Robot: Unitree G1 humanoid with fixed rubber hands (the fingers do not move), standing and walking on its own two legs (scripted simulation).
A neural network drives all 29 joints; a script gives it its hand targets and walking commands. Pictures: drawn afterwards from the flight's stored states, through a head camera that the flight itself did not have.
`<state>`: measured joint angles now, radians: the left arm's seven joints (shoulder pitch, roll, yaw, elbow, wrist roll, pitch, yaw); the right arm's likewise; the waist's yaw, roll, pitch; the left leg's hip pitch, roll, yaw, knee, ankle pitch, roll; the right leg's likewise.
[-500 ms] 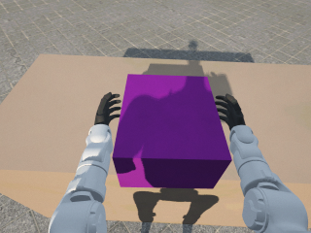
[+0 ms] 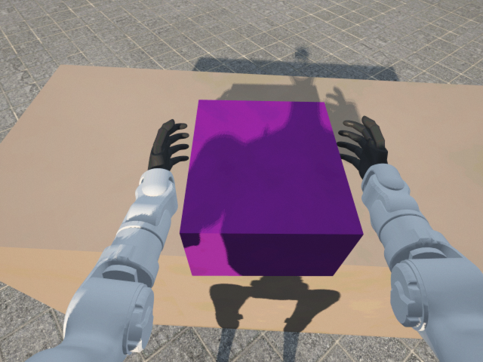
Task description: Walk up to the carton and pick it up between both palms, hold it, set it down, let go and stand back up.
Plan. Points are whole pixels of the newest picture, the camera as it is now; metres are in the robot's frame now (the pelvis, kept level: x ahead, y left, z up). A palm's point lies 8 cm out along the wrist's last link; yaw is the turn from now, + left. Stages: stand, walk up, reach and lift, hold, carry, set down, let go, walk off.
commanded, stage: set down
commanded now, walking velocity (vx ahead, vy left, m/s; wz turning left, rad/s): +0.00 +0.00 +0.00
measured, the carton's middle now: (262, 183) +0.46 +0.02 +0.01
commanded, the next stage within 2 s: none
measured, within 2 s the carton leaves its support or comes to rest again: neither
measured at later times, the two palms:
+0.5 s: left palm (160, 170) +0.41 +0.20 +0.08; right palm (385, 186) +0.43 -0.19 +0.07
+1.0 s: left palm (132, 224) +0.32 +0.23 +0.04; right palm (413, 230) +0.35 -0.22 +0.06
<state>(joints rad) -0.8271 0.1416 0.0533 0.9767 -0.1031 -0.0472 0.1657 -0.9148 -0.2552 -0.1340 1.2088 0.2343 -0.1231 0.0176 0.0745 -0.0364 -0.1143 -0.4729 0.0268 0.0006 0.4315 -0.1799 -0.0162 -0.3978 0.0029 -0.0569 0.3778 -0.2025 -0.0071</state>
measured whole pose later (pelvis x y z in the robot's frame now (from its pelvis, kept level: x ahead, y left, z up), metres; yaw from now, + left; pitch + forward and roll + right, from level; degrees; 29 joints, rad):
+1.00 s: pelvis -0.04 +0.01 -0.01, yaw -1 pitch +11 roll -2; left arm -0.57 0.21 -0.03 0.85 -0.18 -0.05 0.17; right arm -0.61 -0.37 -0.04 1.09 0.44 -0.12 0.09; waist 0.07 -0.04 -0.16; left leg -0.55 0.04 0.00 0.52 -0.17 -0.02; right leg -0.47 0.01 -0.06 0.45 -0.18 -0.01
